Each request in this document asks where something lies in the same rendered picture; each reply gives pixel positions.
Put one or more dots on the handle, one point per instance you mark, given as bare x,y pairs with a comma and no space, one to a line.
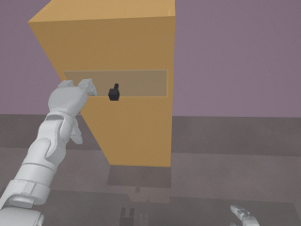
114,93

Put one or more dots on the cabinet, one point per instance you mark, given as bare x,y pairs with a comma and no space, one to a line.
108,35

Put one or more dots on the drawer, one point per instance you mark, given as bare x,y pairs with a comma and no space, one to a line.
132,83

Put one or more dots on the robot left upper arm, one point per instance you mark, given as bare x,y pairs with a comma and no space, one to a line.
15,216

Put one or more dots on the robot right hand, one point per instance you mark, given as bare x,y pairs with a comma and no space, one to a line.
244,216

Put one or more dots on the robot left forearm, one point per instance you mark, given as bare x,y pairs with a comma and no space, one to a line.
31,185

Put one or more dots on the robot left hand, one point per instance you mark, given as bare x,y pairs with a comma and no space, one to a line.
70,99

